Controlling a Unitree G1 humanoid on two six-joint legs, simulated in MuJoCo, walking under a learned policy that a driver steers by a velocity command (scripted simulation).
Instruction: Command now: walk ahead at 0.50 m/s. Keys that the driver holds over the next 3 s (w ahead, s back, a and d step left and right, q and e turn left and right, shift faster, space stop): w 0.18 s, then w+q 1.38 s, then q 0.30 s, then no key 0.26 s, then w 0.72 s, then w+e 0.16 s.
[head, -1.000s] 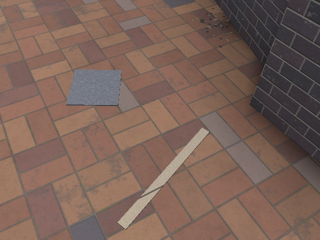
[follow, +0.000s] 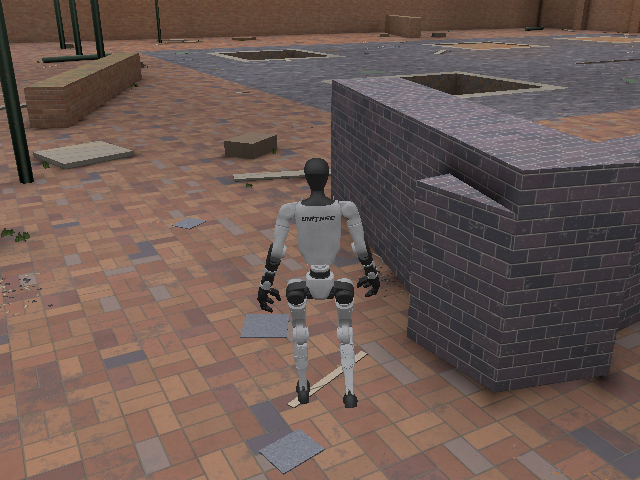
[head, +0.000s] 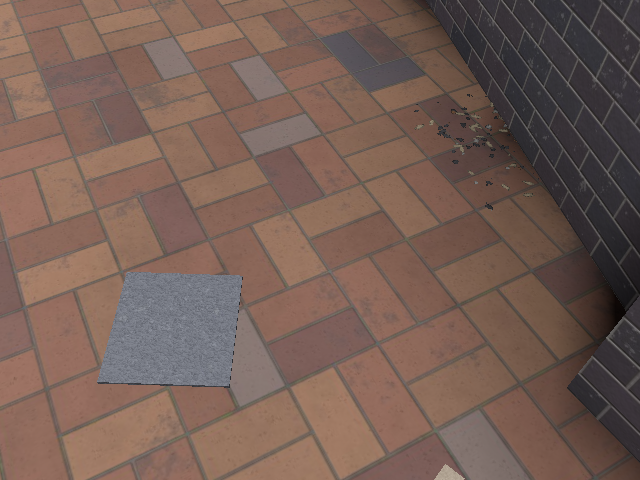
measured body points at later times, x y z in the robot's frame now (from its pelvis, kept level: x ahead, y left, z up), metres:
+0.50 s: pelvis +0.28 -0.05 -0.01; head +0.31 -0.06 +0.44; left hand +0.43 +0.22 -0.10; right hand +0.30 -0.33 -0.15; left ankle +0.11 +0.08 -0.66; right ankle +0.37 -0.15 -0.73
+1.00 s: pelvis +0.52 +0.05 -0.02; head +0.56 +0.08 +0.43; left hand +0.46 +0.34 -0.15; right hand +0.79 -0.13 -0.11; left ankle +0.58 +0.15 -0.73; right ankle +0.41 -0.15 -0.66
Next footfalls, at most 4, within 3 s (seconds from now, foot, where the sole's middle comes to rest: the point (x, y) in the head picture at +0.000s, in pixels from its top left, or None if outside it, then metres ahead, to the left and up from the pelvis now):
0.42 right None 0.41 -0.15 -0.77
0.94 left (244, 409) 0.61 0.17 -0.77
1.44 right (264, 273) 0.97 0.15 -0.77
1.90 left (129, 286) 0.93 0.48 -0.77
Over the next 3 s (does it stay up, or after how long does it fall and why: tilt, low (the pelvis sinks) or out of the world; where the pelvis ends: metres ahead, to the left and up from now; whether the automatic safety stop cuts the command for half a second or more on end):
stays up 1.07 0.65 0.01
